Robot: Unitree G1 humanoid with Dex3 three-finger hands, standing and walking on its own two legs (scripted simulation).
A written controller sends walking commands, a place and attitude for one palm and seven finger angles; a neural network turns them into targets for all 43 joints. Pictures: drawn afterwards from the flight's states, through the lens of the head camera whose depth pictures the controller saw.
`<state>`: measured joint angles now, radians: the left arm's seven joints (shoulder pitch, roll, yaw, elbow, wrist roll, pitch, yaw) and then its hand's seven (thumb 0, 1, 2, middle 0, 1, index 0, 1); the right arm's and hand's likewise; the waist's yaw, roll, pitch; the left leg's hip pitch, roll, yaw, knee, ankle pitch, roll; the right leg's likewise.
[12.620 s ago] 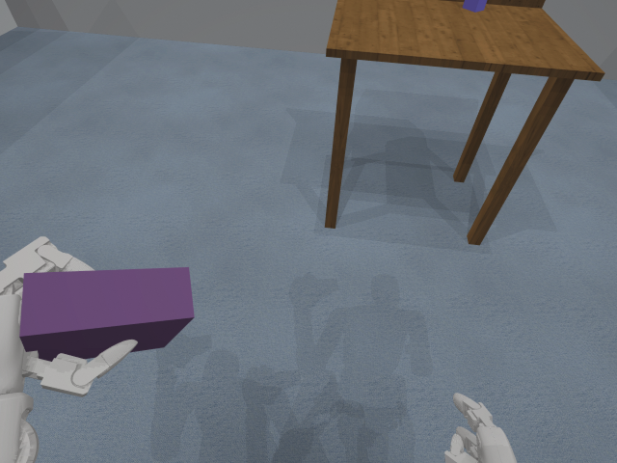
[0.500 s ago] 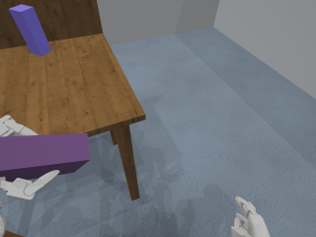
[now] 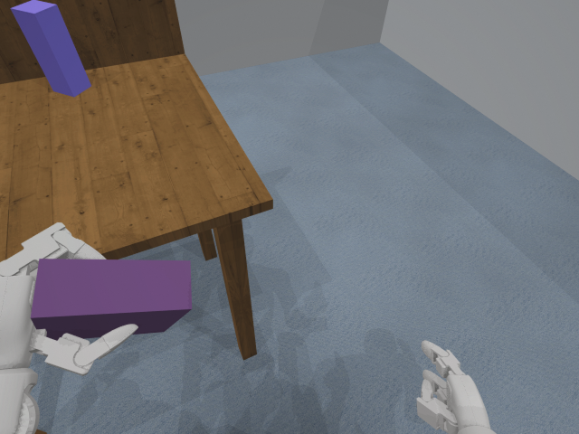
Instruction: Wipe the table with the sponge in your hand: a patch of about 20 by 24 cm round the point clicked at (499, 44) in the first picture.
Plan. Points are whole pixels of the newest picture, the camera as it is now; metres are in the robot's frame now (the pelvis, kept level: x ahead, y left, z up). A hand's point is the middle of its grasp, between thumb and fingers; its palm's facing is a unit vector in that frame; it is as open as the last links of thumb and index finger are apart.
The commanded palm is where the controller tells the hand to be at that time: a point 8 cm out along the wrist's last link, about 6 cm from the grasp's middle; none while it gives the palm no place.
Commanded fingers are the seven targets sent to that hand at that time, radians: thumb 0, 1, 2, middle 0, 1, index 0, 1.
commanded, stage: shuffle to correct the standing spot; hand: left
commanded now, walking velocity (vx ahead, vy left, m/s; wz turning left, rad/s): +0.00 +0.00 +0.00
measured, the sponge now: (136, 301) +0.23 +0.19 +0.13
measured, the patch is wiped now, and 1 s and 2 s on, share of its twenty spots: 0.00 0.00 0.00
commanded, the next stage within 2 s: come to a stop and stand still in 1.16 s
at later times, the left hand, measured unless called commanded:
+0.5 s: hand (19, 301) +0.21 +0.29 +0.15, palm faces +0.44 -0.82 -0.36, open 9.4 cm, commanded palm +0.15 +0.31 +0.18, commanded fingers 0.00 0.10 1.30 -1.20 -1.60 -1.20 -1.60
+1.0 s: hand (59, 229) +0.30 +0.29 +0.15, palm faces +0.43 -0.83 -0.36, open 9.4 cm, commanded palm +0.25 +0.32 +0.18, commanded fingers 0.00 0.10 1.30 -1.20 -1.60 -1.20 -1.60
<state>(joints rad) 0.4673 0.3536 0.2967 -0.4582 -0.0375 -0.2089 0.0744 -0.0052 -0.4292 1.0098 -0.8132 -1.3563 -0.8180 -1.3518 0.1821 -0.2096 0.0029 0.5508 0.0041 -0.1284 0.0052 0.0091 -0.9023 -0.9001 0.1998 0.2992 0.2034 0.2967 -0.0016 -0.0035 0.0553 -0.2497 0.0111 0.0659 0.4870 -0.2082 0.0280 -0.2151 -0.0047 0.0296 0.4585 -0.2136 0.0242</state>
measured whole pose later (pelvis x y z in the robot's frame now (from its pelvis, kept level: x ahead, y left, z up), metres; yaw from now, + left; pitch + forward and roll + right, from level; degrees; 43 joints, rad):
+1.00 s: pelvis +0.09 +0.04 -0.02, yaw +1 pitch -2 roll -1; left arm 0.44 0.34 0.38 -0.52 -0.02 -0.21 0.12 0.00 -0.43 1.01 -0.81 -1.37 -0.81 -1.36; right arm 0.21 -0.24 -0.01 0.61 -0.02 -0.08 -0.01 0.01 -0.90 -0.90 0.20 0.30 0.20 0.30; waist 0.02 -0.05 0.08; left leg -0.46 0.09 0.04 0.81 -0.29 0.00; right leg -0.24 -0.03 -0.13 0.63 -0.36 -0.01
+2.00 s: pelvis +0.20 +0.04 +0.00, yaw +1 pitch +0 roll +0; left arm 0.45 0.34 0.32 -0.45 -0.04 -0.13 0.14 0.00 -0.43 1.02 -0.81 -1.37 -0.81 -1.36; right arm 0.19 -0.21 0.03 0.62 -0.01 -0.07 -0.06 0.01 -0.90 -0.90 0.20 0.30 0.20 0.30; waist 0.04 0.00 0.02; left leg -0.26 0.03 0.01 0.52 -0.25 -0.02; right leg -0.20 0.03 -0.07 0.50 -0.30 -0.05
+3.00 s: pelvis +0.19 +0.08 +0.00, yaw +1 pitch -1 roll -1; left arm 0.41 0.35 0.33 -0.45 -0.01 -0.21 0.10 0.00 -0.42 1.02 -0.80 -1.38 -0.80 -1.38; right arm 0.20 -0.20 0.03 0.61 -0.01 -0.15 -0.02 0.01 -0.90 -0.90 0.20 0.30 0.20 0.30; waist 0.04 -0.03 0.05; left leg -0.23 -0.03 0.00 0.44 -0.20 0.05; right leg -0.15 0.02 0.02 0.38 -0.22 0.00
